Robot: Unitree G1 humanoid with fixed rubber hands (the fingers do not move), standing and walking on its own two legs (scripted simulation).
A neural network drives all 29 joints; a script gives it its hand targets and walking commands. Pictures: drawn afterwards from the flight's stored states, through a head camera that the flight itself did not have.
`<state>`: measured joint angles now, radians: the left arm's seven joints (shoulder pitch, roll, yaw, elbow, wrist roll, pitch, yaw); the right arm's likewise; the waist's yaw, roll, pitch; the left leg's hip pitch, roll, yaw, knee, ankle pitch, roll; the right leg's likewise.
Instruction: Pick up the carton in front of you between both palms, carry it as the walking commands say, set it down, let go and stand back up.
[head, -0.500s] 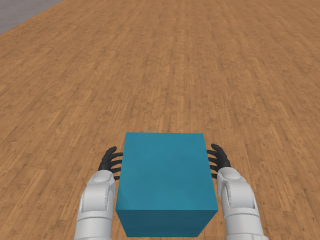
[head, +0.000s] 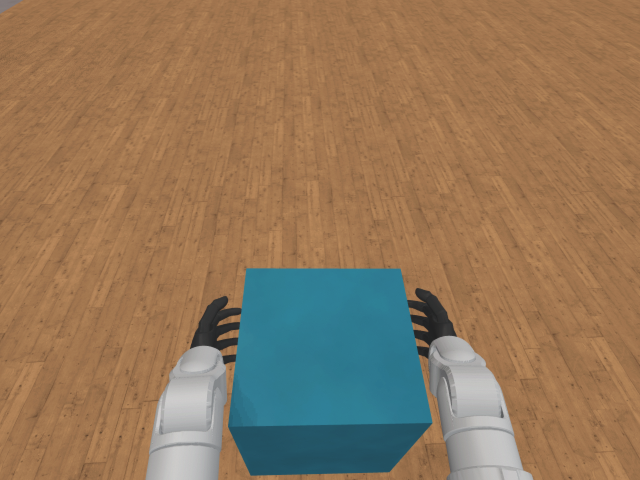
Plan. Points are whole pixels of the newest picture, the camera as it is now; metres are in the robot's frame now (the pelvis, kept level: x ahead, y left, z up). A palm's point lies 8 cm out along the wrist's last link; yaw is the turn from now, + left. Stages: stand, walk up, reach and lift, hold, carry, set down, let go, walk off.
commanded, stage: hold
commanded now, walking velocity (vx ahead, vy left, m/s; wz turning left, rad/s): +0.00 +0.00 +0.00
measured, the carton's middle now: (322, 376) +0.28 +0.01 -0.06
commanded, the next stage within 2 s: set down in 0.64 s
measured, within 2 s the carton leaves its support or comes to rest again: neither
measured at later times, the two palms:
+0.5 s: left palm (179, 342) +0.29 +0.19 +0.03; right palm (418, 351) +0.27 -0.11 +0.05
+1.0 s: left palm (196, 332) +0.33 +0.19 -0.01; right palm (409, 340) +0.31 -0.11 +0.01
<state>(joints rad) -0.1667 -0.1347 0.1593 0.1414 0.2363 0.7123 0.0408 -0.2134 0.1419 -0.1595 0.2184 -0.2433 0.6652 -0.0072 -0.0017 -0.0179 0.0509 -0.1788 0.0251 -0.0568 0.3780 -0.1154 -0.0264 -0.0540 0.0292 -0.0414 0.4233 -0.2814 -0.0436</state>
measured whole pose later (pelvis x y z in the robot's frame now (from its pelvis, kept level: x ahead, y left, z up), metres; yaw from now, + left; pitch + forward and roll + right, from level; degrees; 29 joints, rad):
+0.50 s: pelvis -0.01 +0.07 +0.00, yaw -6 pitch -7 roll +0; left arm -0.26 -0.15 0.21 0.24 0.29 0.74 0.03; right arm -0.29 0.16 -0.25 0.33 -0.28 0.66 0.02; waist 0.01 -0.05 0.04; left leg -0.14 -0.02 0.04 0.39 -0.13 0.03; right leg -0.04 -0.02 0.09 0.41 -0.26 0.00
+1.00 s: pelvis -0.02 +0.05 -0.01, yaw -5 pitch -1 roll +0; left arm -0.53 -0.16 0.48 0.53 0.43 0.53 -0.06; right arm -0.53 0.24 -0.53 0.53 -0.46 0.49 0.03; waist 0.03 -0.06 0.09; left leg -0.36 -0.01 0.03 0.57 -0.19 0.02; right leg -0.27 0.00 0.08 0.62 -0.33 0.02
